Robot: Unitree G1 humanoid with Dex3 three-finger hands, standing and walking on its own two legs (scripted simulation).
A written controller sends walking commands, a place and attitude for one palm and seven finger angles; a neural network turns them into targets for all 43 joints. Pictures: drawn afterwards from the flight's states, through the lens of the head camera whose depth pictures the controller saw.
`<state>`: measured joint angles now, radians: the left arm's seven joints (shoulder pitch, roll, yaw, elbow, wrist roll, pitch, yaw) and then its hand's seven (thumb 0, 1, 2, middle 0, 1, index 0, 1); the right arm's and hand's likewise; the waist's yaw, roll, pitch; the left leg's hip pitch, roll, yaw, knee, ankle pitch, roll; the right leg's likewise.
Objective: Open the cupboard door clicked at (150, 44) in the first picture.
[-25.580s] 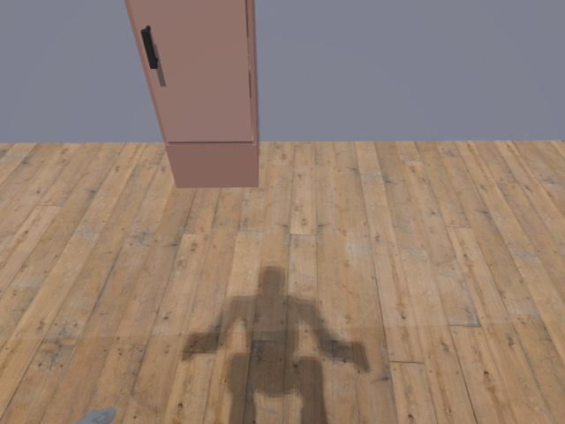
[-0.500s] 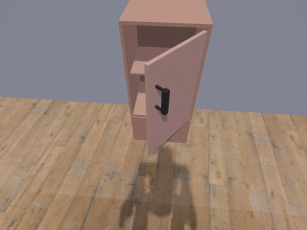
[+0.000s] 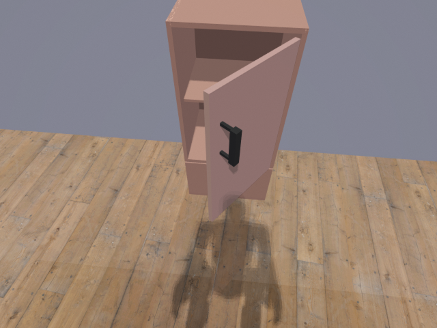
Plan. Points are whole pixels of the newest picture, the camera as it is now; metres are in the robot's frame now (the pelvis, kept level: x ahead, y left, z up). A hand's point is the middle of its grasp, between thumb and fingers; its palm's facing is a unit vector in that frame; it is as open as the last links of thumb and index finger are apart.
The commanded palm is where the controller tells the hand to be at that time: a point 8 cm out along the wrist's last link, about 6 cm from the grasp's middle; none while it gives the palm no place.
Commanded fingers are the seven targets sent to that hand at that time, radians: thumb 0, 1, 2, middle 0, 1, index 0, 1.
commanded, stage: look to check the result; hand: left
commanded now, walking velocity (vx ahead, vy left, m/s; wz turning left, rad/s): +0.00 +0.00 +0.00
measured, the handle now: (229, 143) +0.57 +0.01 -0.04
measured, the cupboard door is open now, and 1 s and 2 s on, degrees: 52 52 52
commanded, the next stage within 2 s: walk to a spot facing it in 0.24 s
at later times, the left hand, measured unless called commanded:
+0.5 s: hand out of the picture +0.02 +0.16 -0.18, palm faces +0.03 -0.98 -0.18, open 7.4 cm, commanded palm none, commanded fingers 0.00 0.90 0.90 -0.20 -0.30 -0.20 -0.30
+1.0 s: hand out of the picture +0.14 +0.15 -0.16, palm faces -0.20 -0.93 -0.32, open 7.4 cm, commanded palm none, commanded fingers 0.00 0.90 0.90 -0.20 -0.30 -0.20 -0.30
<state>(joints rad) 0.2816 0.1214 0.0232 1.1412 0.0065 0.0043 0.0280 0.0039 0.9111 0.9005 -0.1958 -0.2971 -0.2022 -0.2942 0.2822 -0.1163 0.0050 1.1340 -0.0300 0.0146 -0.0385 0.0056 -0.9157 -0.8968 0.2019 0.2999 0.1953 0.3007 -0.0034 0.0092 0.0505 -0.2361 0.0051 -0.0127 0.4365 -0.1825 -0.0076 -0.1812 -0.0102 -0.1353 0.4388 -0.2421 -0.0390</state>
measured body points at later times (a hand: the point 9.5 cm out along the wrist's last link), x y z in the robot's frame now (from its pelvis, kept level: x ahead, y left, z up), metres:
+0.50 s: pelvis +0.02 -0.01 +0.00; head +0.04 -0.02 +0.45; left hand +0.02 +0.21 -0.16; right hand +0.01 -0.23 -0.17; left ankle +0.03 +0.12 -0.74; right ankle +0.00 -0.09 -0.74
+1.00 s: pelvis +0.01 -0.05 -0.01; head +0.06 -0.09 +0.43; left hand +0.15 +0.20 -0.14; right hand +0.01 -0.31 -0.18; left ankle +0.01 +0.12 -0.68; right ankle -0.02 -0.10 -0.74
